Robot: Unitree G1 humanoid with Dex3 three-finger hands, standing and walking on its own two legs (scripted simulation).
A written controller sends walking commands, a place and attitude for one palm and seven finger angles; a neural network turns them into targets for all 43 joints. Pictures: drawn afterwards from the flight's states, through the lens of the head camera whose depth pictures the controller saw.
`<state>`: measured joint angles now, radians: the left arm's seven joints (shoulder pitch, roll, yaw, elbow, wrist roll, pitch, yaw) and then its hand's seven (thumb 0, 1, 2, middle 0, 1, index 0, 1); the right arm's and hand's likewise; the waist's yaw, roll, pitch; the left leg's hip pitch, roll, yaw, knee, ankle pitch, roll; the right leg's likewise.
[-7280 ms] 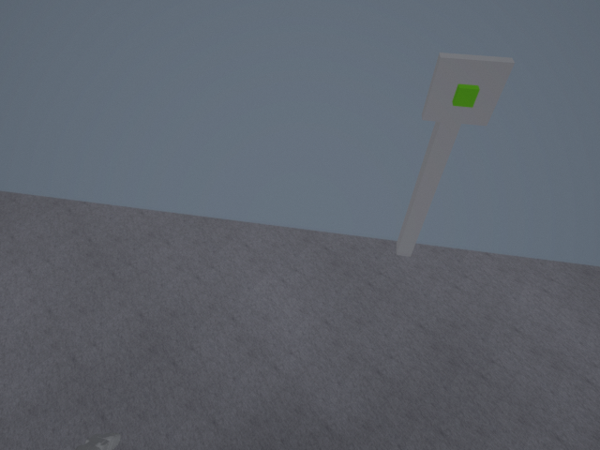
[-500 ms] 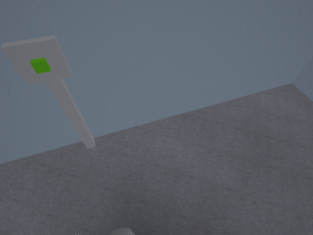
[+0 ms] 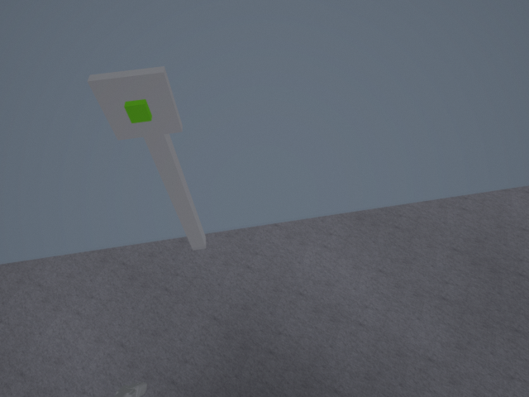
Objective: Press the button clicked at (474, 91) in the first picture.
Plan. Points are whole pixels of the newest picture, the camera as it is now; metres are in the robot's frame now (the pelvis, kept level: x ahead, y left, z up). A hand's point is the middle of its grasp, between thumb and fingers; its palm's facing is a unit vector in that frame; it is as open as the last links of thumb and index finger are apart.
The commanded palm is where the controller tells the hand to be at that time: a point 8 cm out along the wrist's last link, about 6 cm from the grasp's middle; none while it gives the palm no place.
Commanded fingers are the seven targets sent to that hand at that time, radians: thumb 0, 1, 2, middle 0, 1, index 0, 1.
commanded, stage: turn to face it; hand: left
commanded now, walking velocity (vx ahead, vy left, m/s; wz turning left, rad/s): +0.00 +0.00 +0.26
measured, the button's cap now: (138, 110) +0.76 +0.37 +0.00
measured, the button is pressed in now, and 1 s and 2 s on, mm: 0 0 0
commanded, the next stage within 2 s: take the last steps up to it in 0.02 s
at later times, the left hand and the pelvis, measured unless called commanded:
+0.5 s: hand out of the picture -0.09 +0.20 -0.16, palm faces +0.28 -0.94 -0.19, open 7.4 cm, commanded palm none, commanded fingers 0.00 0.90 0.90 -0.20 -0.30 -0.20 -0.30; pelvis +0.03 +0.04 +0.01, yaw +9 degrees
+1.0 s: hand (148, 320) +0.28 +0.26 -0.16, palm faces +0.09 -0.98 -0.18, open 7.4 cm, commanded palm none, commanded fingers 0.00 0.90 0.90 -0.20 -0.30 -0.20 -0.30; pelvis +0.18 +0.07 +0.00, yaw +7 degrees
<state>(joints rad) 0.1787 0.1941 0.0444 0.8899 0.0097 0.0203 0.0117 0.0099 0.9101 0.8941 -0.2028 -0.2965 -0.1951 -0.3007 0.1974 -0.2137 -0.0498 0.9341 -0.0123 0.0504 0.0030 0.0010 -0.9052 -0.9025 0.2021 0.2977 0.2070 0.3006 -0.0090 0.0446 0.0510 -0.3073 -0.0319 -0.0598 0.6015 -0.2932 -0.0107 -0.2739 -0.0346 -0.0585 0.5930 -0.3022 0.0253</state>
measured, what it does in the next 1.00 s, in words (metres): walks ahead: left foot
